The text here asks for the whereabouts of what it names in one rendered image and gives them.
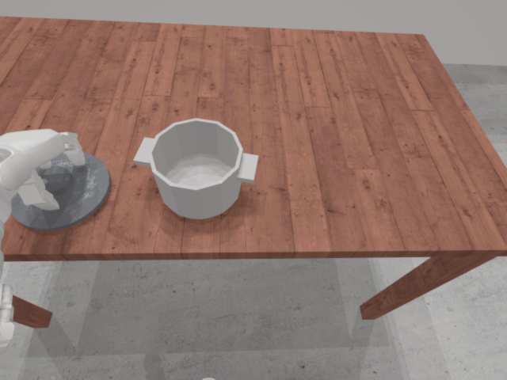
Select lid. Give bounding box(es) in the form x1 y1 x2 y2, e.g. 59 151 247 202
11 153 111 231

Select knob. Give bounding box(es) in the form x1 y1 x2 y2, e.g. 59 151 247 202
40 166 74 196

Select left robot forearm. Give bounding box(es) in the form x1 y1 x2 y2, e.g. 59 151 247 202
0 144 32 279

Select left robot hand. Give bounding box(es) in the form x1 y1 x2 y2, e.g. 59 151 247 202
0 129 86 211

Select table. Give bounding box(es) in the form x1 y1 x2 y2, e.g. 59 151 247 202
0 17 507 328

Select pot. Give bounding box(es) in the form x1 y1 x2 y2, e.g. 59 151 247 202
133 118 258 219

